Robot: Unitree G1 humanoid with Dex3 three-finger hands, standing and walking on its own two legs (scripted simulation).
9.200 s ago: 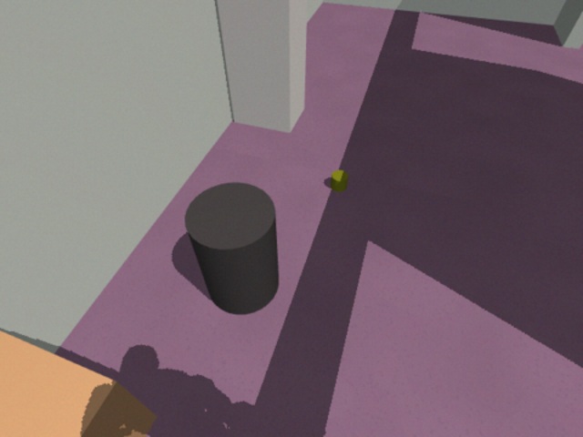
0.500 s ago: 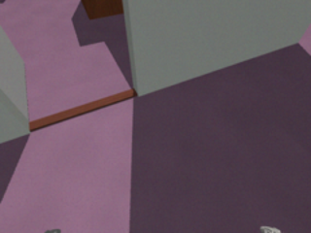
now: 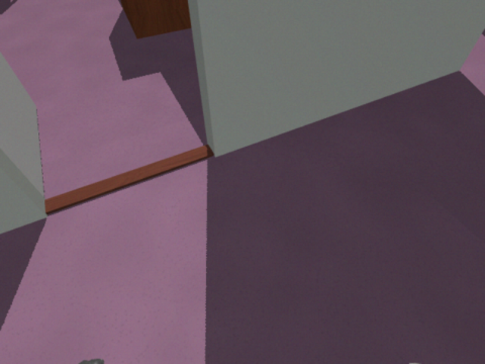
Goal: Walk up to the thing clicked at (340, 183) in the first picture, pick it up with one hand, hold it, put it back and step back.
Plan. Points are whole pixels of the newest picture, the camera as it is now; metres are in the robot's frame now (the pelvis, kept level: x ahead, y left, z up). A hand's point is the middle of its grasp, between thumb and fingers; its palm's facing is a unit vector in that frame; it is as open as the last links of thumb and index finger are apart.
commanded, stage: stand
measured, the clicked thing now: out of the picture -0.67 +1.13 -0.74
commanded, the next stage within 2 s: none
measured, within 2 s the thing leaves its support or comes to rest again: neither
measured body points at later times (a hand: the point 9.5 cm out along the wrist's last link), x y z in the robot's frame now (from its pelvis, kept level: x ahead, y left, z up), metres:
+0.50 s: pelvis -0.01 +0.00 +0.01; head +0.00 +0.00 +0.46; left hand +0.07 +0.30 -0.12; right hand +0.07 -0.30 -0.12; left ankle -0.02 +0.11 -0.74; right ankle +0.02 -0.14 -0.74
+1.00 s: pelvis -0.01 +0.00 +0.01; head -0.01 +0.00 +0.46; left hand +0.06 +0.31 -0.12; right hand +0.08 -0.29 -0.12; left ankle -0.02 +0.11 -0.74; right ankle +0.02 -0.14 -0.74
